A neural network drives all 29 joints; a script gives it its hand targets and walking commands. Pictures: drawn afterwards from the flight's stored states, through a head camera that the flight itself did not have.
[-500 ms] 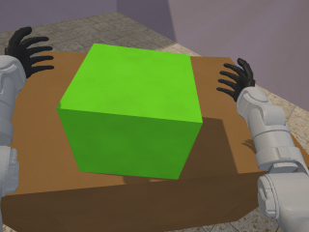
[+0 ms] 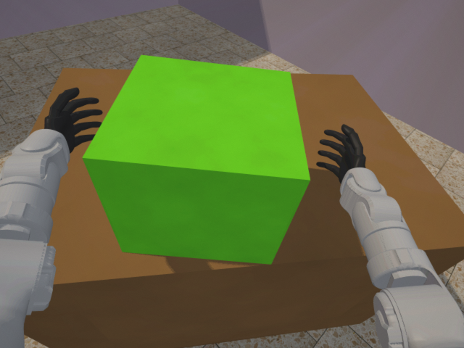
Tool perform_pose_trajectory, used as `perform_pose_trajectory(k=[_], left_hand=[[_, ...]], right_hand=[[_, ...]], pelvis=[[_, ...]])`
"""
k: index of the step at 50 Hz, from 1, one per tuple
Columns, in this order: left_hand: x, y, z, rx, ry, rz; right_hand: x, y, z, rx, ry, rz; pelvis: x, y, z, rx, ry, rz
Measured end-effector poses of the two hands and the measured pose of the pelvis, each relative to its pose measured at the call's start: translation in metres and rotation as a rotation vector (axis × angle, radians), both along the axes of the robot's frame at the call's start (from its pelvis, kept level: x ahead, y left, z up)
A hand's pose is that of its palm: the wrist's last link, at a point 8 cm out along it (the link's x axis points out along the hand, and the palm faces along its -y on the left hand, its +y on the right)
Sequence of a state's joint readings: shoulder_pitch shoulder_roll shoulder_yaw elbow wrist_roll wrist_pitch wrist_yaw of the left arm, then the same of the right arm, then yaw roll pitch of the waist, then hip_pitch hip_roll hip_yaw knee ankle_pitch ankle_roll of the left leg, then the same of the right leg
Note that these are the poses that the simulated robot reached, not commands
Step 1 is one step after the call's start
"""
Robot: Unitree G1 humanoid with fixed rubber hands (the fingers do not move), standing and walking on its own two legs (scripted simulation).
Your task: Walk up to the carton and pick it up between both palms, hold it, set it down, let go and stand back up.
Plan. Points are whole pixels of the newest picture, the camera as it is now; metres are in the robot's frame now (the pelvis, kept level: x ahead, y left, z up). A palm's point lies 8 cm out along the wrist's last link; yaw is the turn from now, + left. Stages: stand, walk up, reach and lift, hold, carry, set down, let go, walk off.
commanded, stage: reach and lift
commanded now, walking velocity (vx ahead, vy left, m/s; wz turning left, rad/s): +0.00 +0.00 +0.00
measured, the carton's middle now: (207, 161) +0.49 +0.00 +0.06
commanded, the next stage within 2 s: none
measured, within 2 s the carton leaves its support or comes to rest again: neither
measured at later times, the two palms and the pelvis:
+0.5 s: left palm (73, 156) +0.46 +0.23 +0.11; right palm (336, 180) +0.39 -0.24 +0.09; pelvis +0.00 +0.01 -0.01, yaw +1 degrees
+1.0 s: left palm (92, 157) +0.46 +0.20 +0.10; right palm (315, 173) +0.40 -0.20 +0.10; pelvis -0.01 +0.00 -0.01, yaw +1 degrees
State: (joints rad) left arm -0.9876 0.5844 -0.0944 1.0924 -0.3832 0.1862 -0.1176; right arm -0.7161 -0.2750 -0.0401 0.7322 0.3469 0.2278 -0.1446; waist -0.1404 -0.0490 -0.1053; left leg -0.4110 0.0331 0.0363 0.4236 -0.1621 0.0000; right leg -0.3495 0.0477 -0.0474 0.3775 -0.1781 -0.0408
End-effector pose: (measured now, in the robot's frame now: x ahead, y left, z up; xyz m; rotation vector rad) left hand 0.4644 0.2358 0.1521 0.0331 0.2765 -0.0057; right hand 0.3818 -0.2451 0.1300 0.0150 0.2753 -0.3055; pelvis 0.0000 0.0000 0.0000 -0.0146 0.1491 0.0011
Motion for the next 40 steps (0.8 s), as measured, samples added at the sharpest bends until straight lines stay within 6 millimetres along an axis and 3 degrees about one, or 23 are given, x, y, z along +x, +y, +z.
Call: perform_pose_trajectory(k=[19,31,40], left_hand=[[-0.002,-0.005,-0.045,0.031,-0.019,-0.011],[0.001,-0.007,-0.044,0.036,-0.034,-0.005],[0.0,-0.031,-0.048,0.017,-0.031,-0.044]], right_hand=[[0.007,0.006,-0.033,-0.005,0.003,-0.023],[0.014,0.01,-0.041,-0.005,-0.01,-0.004],[0.018,0.03,-0.036,0.0,-0.023,0.015]], pelvis=[[0.002,0.01,-0.011,-0.013,0.089,0.015],[0.001,0.008,-0.014,-0.015,0.128,0.014],[-0.003,0.001,-0.014,-0.011,0.129,0.014]])
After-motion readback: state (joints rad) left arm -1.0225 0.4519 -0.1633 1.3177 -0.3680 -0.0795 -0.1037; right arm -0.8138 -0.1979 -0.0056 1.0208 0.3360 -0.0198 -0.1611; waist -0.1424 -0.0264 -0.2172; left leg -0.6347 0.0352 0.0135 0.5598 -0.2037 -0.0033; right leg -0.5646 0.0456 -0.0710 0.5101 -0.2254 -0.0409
